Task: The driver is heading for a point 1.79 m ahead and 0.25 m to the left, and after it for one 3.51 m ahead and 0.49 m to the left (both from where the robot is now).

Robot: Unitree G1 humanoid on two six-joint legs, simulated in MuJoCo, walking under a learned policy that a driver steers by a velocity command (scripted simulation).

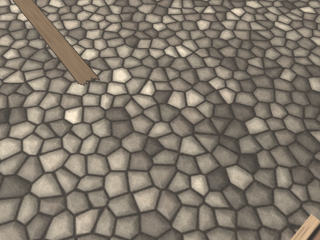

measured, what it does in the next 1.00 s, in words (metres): steps on the spot, turning left: right foot, then left foot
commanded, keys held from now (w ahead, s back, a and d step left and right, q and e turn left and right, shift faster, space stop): no key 0.26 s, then q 0.38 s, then w+q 0.06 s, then q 0.28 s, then no key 0.02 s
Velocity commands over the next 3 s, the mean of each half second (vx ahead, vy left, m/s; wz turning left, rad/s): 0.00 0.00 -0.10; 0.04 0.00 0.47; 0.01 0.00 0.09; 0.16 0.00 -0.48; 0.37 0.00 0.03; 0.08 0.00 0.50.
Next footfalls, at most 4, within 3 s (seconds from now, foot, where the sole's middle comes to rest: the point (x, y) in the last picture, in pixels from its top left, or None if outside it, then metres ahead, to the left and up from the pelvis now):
0.22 right None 0.04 -0.15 -0.78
0.64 left None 0.01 0.09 -0.78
1.16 right None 0.17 -0.10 -0.78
1.46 left None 0.05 0.12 -0.78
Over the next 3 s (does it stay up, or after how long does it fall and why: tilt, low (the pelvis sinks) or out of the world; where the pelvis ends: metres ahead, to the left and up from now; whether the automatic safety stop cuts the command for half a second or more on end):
stays up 0.49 -0.05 0.00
